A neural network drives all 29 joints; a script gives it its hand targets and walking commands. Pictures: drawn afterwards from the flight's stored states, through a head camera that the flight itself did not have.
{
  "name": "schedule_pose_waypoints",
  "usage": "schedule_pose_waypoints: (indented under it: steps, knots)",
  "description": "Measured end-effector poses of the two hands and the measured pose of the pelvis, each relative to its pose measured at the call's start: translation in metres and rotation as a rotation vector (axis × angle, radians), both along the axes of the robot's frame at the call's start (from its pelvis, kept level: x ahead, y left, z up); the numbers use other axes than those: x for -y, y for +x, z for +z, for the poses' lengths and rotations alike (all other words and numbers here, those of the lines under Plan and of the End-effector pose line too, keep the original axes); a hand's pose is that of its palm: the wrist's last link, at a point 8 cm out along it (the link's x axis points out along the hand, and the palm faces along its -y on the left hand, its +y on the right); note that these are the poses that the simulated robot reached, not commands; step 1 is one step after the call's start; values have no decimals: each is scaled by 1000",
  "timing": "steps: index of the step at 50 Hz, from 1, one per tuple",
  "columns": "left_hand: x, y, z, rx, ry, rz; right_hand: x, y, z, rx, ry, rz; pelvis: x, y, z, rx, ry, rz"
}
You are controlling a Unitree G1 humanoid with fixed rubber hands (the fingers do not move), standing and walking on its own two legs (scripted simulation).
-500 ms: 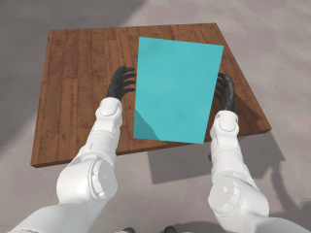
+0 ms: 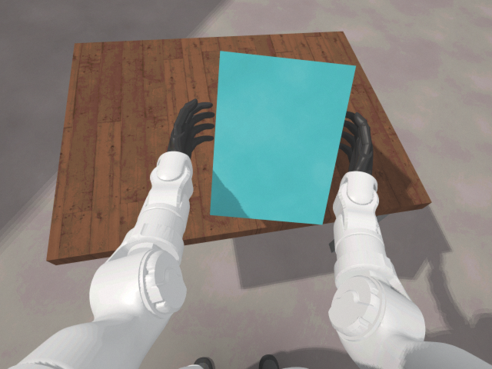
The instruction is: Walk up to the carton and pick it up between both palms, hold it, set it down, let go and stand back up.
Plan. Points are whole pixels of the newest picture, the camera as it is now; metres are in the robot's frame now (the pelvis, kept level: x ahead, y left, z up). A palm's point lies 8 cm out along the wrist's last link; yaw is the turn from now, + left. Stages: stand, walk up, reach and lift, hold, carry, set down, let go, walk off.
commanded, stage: set down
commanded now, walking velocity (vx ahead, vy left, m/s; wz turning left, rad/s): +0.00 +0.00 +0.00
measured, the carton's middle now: (270, 131) +0.53 -0.05 -0.02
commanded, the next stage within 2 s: none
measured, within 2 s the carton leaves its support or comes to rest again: rests again in 1.54 s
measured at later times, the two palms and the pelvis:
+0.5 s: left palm (183, 149) +0.45 +0.11 +0.03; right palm (355, 166) +0.41 -0.18 +0.04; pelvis +0.00 +0.00 +0.00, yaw +0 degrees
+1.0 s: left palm (184, 158) +0.44 +0.11 +0.00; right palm (350, 174) +0.41 -0.18 +0.02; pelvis +0.00 +0.00 +0.00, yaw +0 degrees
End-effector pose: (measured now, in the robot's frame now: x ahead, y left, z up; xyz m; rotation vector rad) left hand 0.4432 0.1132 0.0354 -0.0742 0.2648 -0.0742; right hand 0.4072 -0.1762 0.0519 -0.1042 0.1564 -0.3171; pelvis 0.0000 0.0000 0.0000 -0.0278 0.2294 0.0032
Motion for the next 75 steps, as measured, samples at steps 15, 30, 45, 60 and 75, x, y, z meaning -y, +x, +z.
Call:
schedule_pose_waypoints:
  steps: [15, 30, 45, 60, 75]
  knots:
    - [0, 2, -5, -2, 2, 0, 0, 2, -6, -15, 1, 2, 0, 1, -1, -21, 0, -1]
    - [0, 3, -11, 0, 9, 0, 1, 2, -13, -24, -4, 8, 1, 0, -1, -45, 1, -2]
    - [0, 3, -21, -4, 20, 3, 1, 2, -23, -37, -3, 17, 2, -1, -2, -69, 2, -3]
    - [-1, -11, -83, -143, 59, 34, 3, -19, -73, -120, 78, 27, 5, -11, -8, -214, 5, -8]
    - [-53, -30, -100, -111, 138, 118, -10, -56, -118, -194, 143, 57, 7, -47, -22, -326, 9, -12]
